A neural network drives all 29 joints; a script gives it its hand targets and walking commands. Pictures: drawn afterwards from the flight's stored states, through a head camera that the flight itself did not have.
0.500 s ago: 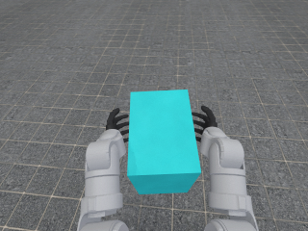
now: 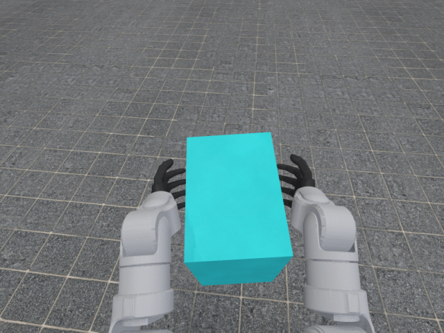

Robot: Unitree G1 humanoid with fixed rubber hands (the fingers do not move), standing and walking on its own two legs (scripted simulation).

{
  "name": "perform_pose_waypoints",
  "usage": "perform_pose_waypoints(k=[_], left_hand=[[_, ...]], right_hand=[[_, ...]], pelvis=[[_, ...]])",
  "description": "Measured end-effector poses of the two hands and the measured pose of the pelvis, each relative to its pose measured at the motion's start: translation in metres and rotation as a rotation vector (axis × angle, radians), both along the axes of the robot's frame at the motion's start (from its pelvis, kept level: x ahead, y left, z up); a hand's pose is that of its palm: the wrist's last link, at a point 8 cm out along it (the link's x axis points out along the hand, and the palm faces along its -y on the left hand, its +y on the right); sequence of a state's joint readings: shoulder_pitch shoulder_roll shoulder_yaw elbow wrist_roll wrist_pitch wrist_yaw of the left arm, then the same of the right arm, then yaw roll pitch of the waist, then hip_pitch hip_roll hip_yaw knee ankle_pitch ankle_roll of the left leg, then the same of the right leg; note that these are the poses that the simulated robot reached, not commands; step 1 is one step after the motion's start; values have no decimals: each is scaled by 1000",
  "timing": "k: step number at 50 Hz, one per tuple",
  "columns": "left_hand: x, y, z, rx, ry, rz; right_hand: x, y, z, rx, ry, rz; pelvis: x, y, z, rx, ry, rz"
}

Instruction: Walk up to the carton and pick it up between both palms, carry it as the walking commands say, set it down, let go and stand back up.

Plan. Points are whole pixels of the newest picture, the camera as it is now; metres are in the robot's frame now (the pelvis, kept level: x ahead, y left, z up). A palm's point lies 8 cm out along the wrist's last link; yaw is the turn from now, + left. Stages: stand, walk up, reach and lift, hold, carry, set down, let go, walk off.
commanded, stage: carry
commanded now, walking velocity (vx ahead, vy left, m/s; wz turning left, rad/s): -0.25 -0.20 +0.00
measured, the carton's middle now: (233, 215) +0.33 +0.00 +0.03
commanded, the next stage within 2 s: none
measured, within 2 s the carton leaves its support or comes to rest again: neither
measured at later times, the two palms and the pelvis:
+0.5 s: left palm (191, 288) +0.18 +0.06 +0.09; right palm (360, 289) +0.18 -0.17 +0.08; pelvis -0.11 -0.06 -0.01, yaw +0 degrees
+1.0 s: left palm out of the picture +0.01 -0.01 +0.10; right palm out of the picture +0.02 -0.25 +0.11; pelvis -0.27 -0.15 +0.00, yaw +0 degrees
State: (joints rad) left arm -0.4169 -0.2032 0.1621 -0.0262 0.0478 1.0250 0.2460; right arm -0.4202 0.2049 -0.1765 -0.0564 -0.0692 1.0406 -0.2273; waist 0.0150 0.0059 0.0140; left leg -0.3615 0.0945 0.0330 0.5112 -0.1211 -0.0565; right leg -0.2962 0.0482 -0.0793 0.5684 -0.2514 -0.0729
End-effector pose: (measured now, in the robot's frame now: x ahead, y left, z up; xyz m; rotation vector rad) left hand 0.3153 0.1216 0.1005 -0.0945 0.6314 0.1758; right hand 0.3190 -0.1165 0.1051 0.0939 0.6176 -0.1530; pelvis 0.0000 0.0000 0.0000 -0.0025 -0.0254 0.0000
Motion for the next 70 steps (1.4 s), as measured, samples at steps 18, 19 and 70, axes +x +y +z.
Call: perform_pose_waypoints(k=[18, 19, 70], left_hand=[[-93, -27, -13, 84, 43, -74], [-99, -29, -12, 86, 39, -66], [-454, -262, -20, 38, 48, -93]], right_hand=[[-98, -26, -18, -71, 41, 49], [-103, -28, -18, -68, 37, 56], [-462, -262, -13, -113, 55, 32]], pelvis=[[-69, -23, -10, 0, 47, -18], [-75, -27, -11, -3, 52, -20], [-431, -256, -4, 1, 72, 7]])
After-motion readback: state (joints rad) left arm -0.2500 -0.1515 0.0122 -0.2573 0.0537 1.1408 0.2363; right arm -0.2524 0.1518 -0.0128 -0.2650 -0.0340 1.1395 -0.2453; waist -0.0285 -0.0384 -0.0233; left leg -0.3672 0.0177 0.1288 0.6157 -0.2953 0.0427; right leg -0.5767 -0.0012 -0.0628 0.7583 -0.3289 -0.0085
